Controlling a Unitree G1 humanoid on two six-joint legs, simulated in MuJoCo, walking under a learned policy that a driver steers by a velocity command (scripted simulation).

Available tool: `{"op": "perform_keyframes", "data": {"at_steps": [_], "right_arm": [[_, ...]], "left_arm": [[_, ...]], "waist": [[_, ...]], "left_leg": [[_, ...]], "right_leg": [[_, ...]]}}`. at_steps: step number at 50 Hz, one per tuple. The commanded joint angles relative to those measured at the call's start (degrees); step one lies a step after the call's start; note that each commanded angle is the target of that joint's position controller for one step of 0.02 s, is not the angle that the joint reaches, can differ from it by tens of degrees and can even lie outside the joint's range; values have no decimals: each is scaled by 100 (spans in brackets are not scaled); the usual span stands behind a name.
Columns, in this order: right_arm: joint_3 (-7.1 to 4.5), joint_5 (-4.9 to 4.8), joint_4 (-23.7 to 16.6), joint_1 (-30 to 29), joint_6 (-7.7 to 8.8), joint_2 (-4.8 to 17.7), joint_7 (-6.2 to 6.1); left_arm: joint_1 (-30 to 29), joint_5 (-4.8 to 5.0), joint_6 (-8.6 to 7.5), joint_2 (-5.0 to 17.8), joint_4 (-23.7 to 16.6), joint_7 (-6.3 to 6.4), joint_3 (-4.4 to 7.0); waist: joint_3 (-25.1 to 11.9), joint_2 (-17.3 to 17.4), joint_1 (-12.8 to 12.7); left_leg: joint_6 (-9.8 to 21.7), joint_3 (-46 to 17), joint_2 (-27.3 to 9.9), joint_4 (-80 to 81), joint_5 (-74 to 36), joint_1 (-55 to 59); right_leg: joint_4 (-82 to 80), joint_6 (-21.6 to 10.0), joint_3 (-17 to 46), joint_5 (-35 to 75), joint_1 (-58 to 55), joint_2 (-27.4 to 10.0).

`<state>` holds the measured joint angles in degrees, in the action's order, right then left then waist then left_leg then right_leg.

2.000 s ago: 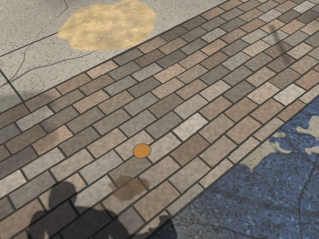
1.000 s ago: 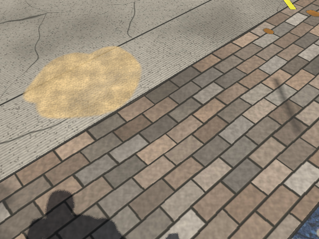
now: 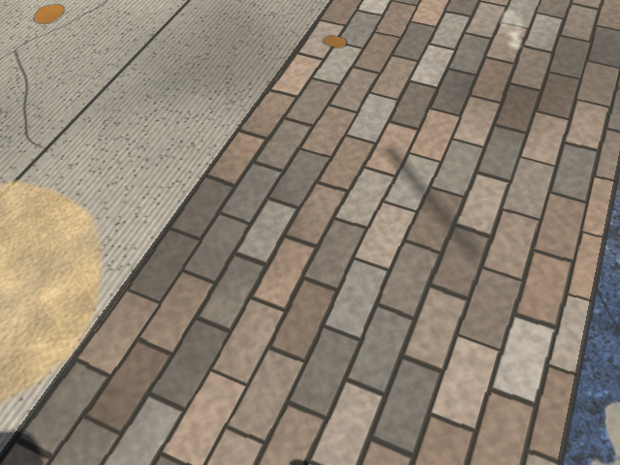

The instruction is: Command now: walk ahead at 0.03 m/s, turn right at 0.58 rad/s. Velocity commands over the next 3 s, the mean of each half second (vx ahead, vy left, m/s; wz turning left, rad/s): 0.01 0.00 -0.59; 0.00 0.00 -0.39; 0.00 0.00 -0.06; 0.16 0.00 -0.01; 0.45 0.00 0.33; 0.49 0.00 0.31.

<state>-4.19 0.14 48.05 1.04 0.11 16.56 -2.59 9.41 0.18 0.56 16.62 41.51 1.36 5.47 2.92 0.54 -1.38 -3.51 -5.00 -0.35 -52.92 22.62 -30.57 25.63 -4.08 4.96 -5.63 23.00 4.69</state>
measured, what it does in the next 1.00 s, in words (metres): steps on the spot, turning right: left foot, then right foot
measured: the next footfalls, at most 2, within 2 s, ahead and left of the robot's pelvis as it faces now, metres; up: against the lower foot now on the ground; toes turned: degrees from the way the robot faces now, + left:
left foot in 0.20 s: +0.08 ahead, +0.15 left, +0.00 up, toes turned -12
right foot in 0.62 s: +0.00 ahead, -0.11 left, +0.00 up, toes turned -25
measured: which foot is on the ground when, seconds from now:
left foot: up 0.00-0.18, down 0.20-0.62, up 0.64-1.00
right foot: down 0.00-0.20, up 0.22-0.60, down 0.62-1.00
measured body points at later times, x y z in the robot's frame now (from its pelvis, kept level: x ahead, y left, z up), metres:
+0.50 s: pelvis +0.01 +0.04 +0.01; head +0.05 +0.04 +0.45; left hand +0.25 +0.26 -0.10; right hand +0.04 -0.27 -0.10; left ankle +0.04 +0.16 -0.74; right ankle -0.02 -0.10 -0.69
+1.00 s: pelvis +0.01 +0.00 +0.00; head +0.02 -0.02 +0.45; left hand +0.28 +0.13 -0.09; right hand -0.02 -0.31 -0.11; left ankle +0.08 +0.12 -0.73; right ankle -0.03 -0.09 -0.74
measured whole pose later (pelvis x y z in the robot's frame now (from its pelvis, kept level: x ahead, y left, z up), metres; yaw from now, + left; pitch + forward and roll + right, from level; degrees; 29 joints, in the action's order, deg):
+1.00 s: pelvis +0.01 +0.00 +0.00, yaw -29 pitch +1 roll +0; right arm -3.5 0.1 44.0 9.8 -1.0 16.6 -0.7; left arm 7.7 -0.5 0.7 14.4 38.1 0.2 1.9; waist 1.2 1.0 0.6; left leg -3.0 -0.8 -2.6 -35.1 16.4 -18.1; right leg 29.1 -2.7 2.7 -14.3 15.5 3.9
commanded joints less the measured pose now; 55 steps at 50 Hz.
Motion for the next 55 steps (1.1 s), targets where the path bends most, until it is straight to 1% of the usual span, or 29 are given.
{"op": "perform_keyframes", "data": {"at_steps": [1, 6, 8, 9, 10, 11, 12, 13, 15, 18, 22, 27, 29, 30, 31, 32, 33, 34, 35, 37, 39, 43, 48, 50, 51, 52, 53, 54, 55], "right_arm": [[-95, -18, -193, 296, 13, 438, -14], [-116, -65, -235, 382, 129, 537, 91], [-145, -71, -133, 789, 189, 563, 162], [-204, -34, -60, 1049, 194, 728, 180], [-291, 92, -74, 1187, 160, 1144, 161], [-337, 287, -145, 950, 116, 1454, 154], [-266, 317, -384, 567, 138, 1138, 120], [-196, 235, -505, 245, 138, 836, 73], [-126, 45, -576, 118, 114, 629, 27], [-115, 69, -543, 497, 29, 691, -39], [-228, 51, -540, 867, -39, 1018, -48], [-328, -79, -623, 776, -38, 1240, 96], [-332, -193, -619, 650, -30, 1223, 122], [-292, -206, -534, 835, -12, 1052, 141], [-219, -60, -496, 1082, 9, 770, 177], [-53, 270, -824, 943, 35, 367, 214], [-148, 112, -963, 457, 70, 709, 171], [-205, -62, -966, 311, 43, 877, 145], [-224, -78, -880, 410, 9, 876, 111], [-246, 21, -738, 625, -63, 889, 59], [-221, -2, -688, 849, -74, 775, 80], [-85, 4, -770, 680, -83, 510, 109], [-65, -28, -816, 686, -45, 563, 171], [-12, 50, -737, 937, 19, 442, 211], [-21, 135, -744, 1039, 54, 619, 202], [-87, 143, -805, 1002, 62, 1022, 180], [-48, 88, -722, 766, 71, 819, 215], [29, 75, -830, 561, 100, 521, 257], [41, 100, -807, 586, 128, 489, 259]], "left_arm": [[-153, 7, -15, 964, -477, 87, 244], [-189, 1, 79, 928, -587, 90, 218], [-301, 58, 140, 915, -653, 117, 199], [-224, 84, 168, 822, -669, 137, 169], [-15, 65, 183, 486, -695, 136, 85], [-45, 114, 109, 599, -931, 102, 140], [-1, 22, 44, 1087, -821, 55, 272], [154, 58, 69, 1211, -656, 30, 342], [369, 28, 198, 908, -478, 50, 286], [-21, 122, 224, 618, -716, -2, 162], [-400, 95, 199, 469, -1033, -85, 42], [-253, 107, 263, 596, -1126, -211, 76], [62, 107, 288, 577, -1038, -252, 119], [322, 97, 289, 672, -934, -220, 183], [628, 108, 272, 1100, -897, -146, 326], [633, 37, 241, 1737, -1077, -62, 402], [815, -146, 88, 1465, -1092, -148, 318], [571, -159, -20, 1281, -1043, -172, 239], [218, -75, -67, 1090, -1010, -143, 187], [-197, 3, -56, 863, -1030, -85, 63], [-257, -67, -65, 760, -1012, -40, -2], [-259, -80, -68, 707, -882, -6, -42], [-236, -80, -41, 677, -672, -105, -107], [-255, -27, -58, 462, -555, -123, -209], [-47, -100, -104, 313, -484, -125, -263], [247, -183, -151, 357, -439, -153, -237], [272, -185, -146, 257, -421, -138, -252], [2, -188, -117, 446, -379, -120, -221], [-183, -147, -80, 502, -391, -101, -186]], "waist": [[-1116, -787, 120], [-984, -1044, 78], [-986, -1041, 308], [-998, -874, 379], [-1068, 230, 231], [-743, 1756, 40], [-670, 1287, 29], [-634, 855, -86], [-475, 673, -70], [-322, 800, 192], [-564, 981, 482], [-615, 1097, 416], [-643, 1009, 167], [-732, 763, 81], [-948, -242, 58], [-967, -2009, 234], [-1503, -1424, -298], [-1156, -1026, -179], [-919, -853, 2], [-812, -754, 203], [-927, -787, 295], [-802, -838, 163], [-547, -856, 73], [-531, -621, 323], [-699, -316, 241], [-729, 420, -87], [-763, 991, -218], [-538, 766, -45], [-472, 637, 62]], "left_leg": [[-65, 18, 124, 492, -322, 326], [58, -5, 235, 1496, -290, 772], [216, 132, 251, 2556, -808, 1434], [363, 1, -71, 3100, -1163, 2008], [788, -1085, -1341, 3455, -1271, 2677], [1713, -2506, -2288, 3805, -2185, 2341], [1939, -2414, -2416, 3780, -2323, 2083], [1654, -1696, -2021, 3632, -2355, 1994], [1324, -875, -1517, 3516, -2276, 2097], [1424, -250, -1322, 3599, -2439, 2346], [1568, -26, -1604, 3485, -2881, 2911], [1465, 323, -1796, 3260, -3109, 2592], [1197, 529, -1761, 2822, -2969, 2435], [898, 778, -1602, 2348, -2619, 2097], [400, 1276, -1179, 1154, -1488, 1110], [-110, 1387, -374, -617, 1721, -683], [-124, 450, -191, -1536, 1816, -872], [-48, 308, -322, -1802, 1351, -928], [10, 262, -401, -1643, 844, -936], [-42, 277, -391, -1474, 178, -519], [-87, 334, -296, -1302, -216, -125], [-100, 318, -338, 195, -342, 333], [37, 457, -212, 1567, -241, 1171], [184, 472, -199, 2963, -1514, 2014], [298, 39, -569, 3031, -2483, 2551], [568, -282, -1025, 2804, -3202, 2629], [881, -402, -1056, 2932, -2062, 1879], [782, -252, -808, 3023, -1357, 1610], [612, -89, -660, 2994, -1105, 1552]], "right_leg": [[-795, -903, 1693, -103, -830, -1302], [-717, -742, 2215, -580, -861, -1219], [-470, -548, 2225, -424, -719, -1043], [-189, -316, 2049, -698, -385, -803], [1058, -1, 1312, -1934, 436, -220], [2292, 271, 322, -2985, 1462, 524], [3398, 433, 540, -2760, 1466, 67], [3831, 488, 476, -2342, 1351, 1], [4440, 696, 290, -1788, 1485, -82], [4087, 880, -122, -1437, 1638, -276], [2827, 970, -366, -1570, 1272, -614], [1494, 680, -841, -1500, 148, -565], [410, 402, -992, -811, -500, -446], [-168, 206, -921, -257, -1185, -332], [-399, -103, 65, 1344, -2321, -940], [-93, -1037, 2137, 3797, -3003, -2466], [-351, -1801, 2416, 3279, -2569, -2837], [-445, -1555, 1828, 2683, -2312, -2472], [-457, -1183, 1385, 2132, -2065, -2102], [-500, -910, 966, 2000, -1555, -1774], [-581, -924, 770, 1933, -1381, -1649], [-620, -896, 754, 1102, -1345, -1571], [-538, -927, 1095, 287, -986, -1595], [-353, -588, 1002, 61, -726, -1364], [-161, -263, 869, -305, -547, -1102], [176, 7, 436, -880, -406, -642], [72, 226, 100, -1098, -920, -457], [88, 299, 124, -887, -1079, -488], [156, 250, 120, -728, -1058, -485]]}}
